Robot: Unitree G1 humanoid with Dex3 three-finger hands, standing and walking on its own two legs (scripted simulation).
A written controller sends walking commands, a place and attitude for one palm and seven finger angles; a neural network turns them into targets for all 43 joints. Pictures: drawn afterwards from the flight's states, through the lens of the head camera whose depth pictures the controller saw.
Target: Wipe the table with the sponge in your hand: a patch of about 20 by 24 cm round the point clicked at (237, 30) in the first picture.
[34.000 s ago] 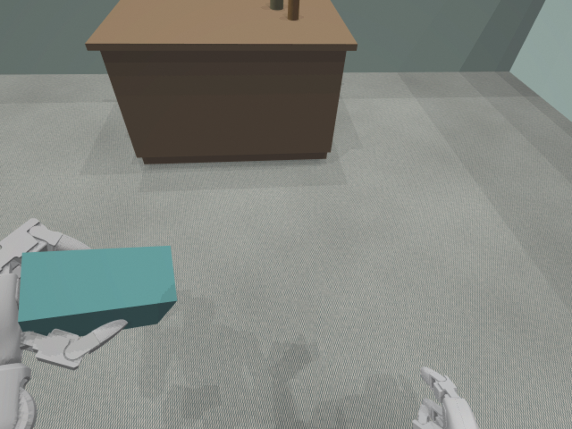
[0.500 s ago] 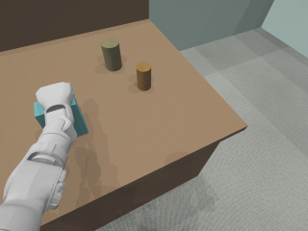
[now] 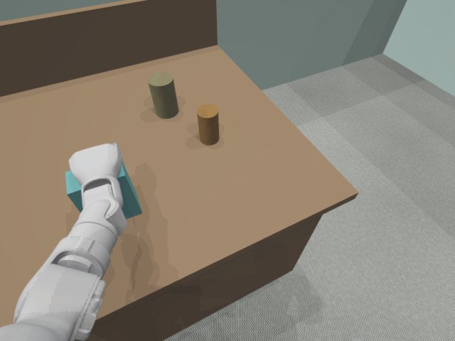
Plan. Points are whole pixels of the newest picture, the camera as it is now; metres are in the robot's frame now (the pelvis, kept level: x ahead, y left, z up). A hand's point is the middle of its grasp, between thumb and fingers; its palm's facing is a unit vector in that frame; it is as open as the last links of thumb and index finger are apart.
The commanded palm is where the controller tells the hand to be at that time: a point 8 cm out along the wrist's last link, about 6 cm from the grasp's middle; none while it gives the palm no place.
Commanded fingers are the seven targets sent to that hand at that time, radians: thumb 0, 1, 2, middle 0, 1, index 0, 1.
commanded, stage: wipe back along the middle lane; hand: left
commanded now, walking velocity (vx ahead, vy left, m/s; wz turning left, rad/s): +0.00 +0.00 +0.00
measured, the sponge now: (110, 200) +0.40 +0.27 -0.03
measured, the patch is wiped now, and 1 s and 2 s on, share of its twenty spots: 0.25 0.40 0.50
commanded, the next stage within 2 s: slide across to the third lane in 1.24 s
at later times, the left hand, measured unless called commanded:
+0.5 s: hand (110, 201) +0.36 +0.24 +0.03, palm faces -0.04 -0.02 -1.00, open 10.2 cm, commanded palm +0.32 +0.21 +0.06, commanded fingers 0.00 0.10 1.30 -1.20 -1.60 -1.20 -1.60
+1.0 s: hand (123, 222) +0.32 +0.20 +0.03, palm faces -0.02 -0.03 -1.00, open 10.1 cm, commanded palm +0.27 +0.18 +0.06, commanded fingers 0.00 0.10 1.30 -1.20 -1.60 -1.20 -1.60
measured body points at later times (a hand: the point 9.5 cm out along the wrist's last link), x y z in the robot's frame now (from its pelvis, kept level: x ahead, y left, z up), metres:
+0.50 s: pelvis -0.01 +0.00 +0.00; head +0.01 -0.01 +0.45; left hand +0.36 +0.23 +0.08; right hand +0.16 -0.23 -0.11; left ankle -0.02 +0.08 -0.73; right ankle -0.03 -0.11 -0.73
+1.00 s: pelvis -0.01 -0.01 +0.00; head -0.02 -0.03 +0.45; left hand +0.32 +0.20 +0.08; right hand +0.20 -0.22 -0.09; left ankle -0.02 +0.08 -0.73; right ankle -0.03 -0.11 -0.73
